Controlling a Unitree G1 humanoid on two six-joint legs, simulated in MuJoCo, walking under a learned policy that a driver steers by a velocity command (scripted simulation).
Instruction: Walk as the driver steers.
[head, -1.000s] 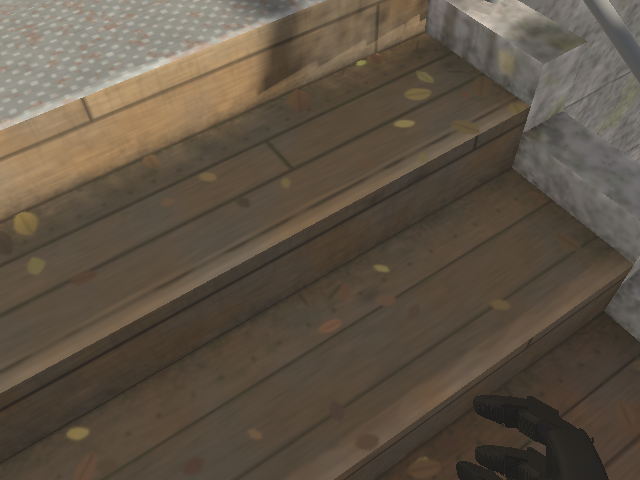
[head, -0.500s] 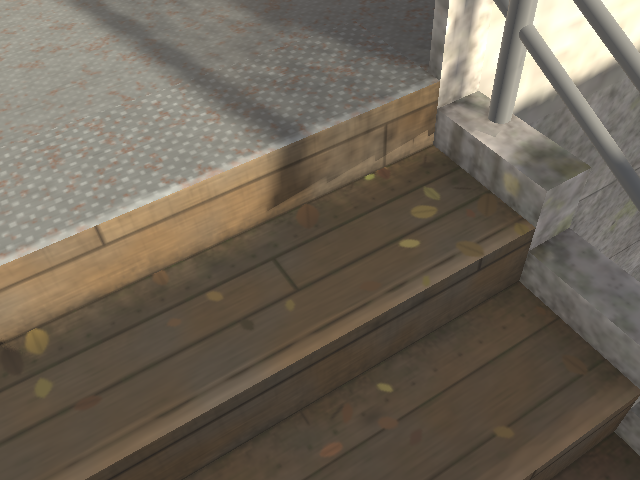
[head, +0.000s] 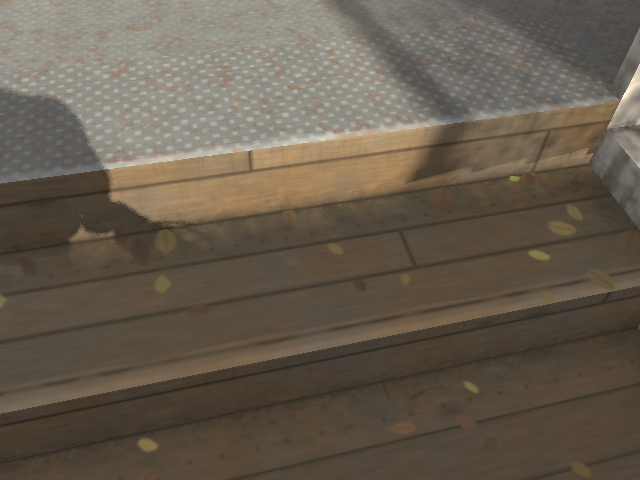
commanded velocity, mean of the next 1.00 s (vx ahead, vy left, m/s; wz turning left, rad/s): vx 0.01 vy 0.00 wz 0.22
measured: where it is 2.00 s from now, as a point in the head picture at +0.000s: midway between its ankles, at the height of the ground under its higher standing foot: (244, 434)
